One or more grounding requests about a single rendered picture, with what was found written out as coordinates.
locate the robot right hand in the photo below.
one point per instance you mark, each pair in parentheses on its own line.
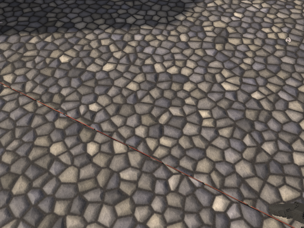
(289,211)

